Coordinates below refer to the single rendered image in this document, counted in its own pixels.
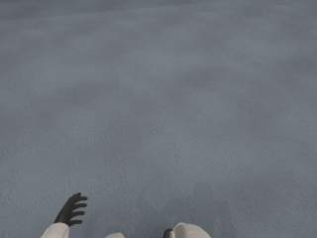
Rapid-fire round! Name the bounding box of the robot right thigh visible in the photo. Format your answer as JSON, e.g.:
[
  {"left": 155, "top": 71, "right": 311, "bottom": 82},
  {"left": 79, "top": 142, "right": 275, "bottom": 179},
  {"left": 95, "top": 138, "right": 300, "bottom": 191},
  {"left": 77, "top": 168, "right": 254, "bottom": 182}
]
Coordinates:
[{"left": 169, "top": 223, "right": 211, "bottom": 238}]

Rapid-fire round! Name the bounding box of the left robot hand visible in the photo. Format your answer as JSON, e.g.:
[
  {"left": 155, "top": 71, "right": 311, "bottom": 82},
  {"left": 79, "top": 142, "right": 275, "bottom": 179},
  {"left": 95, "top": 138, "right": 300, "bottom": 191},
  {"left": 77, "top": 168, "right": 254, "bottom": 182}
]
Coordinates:
[{"left": 53, "top": 192, "right": 88, "bottom": 227}]

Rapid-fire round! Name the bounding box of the left robot forearm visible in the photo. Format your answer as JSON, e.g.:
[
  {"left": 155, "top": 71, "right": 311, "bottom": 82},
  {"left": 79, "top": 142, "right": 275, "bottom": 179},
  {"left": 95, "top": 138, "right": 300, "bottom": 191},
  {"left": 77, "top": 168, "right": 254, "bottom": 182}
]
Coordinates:
[{"left": 41, "top": 222, "right": 69, "bottom": 238}]

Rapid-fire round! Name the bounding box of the robot right foot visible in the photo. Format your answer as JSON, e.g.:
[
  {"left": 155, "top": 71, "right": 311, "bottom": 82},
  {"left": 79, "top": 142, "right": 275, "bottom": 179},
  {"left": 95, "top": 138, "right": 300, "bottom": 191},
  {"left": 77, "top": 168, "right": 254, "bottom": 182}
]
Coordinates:
[{"left": 162, "top": 228, "right": 172, "bottom": 238}]

